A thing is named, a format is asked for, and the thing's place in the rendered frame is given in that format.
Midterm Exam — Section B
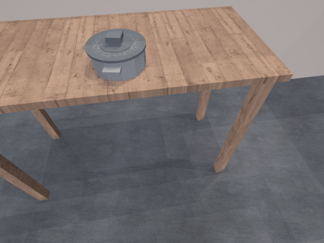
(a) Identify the pot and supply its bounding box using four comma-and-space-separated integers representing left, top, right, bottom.
91, 50, 146, 81

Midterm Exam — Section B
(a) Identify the knob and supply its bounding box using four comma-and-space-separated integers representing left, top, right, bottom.
105, 30, 124, 44

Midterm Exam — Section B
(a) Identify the lid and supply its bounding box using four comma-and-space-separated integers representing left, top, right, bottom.
85, 28, 146, 63

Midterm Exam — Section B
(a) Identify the table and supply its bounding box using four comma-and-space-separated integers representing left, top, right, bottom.
0, 6, 293, 201

